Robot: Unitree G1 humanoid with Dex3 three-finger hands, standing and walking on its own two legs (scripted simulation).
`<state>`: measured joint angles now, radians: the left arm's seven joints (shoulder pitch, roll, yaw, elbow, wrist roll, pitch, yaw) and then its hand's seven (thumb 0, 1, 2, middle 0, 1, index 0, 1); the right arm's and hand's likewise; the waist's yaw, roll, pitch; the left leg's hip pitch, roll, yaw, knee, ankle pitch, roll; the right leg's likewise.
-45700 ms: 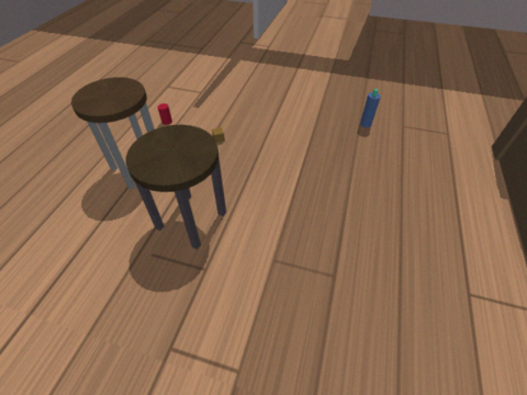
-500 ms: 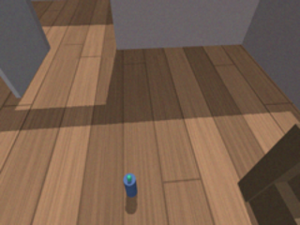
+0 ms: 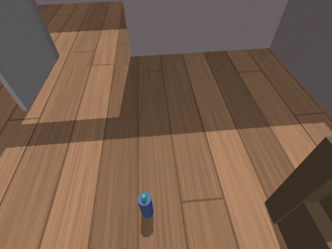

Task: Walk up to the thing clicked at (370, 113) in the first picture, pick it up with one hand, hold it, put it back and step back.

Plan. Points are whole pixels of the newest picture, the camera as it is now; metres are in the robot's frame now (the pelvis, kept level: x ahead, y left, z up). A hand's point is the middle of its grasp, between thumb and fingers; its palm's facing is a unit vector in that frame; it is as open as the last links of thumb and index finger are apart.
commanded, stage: stand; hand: left
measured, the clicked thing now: (145, 204) +0.46 +0.14 -0.66
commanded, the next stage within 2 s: step back in 1.06 s
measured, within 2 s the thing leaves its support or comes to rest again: neither
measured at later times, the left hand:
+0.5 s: hand out of the picture +0.09 +0.23 -0.15, palm faces +0.00 -0.94 -0.34, open 7.4 cm
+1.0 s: hand out of the picture +0.09 +0.24 -0.16, palm faces -0.02 -0.94 -0.34, open 7.4 cm
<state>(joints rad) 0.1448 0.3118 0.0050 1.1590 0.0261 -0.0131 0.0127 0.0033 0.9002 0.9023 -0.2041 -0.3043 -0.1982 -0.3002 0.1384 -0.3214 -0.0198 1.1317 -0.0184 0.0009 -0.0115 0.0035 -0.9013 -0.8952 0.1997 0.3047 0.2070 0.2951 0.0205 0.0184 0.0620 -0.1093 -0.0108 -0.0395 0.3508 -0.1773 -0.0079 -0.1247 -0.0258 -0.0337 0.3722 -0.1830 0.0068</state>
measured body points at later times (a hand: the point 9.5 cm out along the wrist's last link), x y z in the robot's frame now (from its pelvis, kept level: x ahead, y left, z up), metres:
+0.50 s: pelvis +0.01 -0.01 +0.00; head +0.02 -0.02 +0.45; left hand +0.09 +0.28 -0.13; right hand +0.08 -0.31 -0.14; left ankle +0.01 +0.13 -0.75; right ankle +0.02 -0.12 -0.75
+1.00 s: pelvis +0.02 -0.01 +0.00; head +0.03 -0.02 +0.45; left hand +0.09 +0.28 -0.13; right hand +0.08 -0.31 -0.14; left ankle +0.01 +0.13 -0.75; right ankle +0.02 -0.12 -0.75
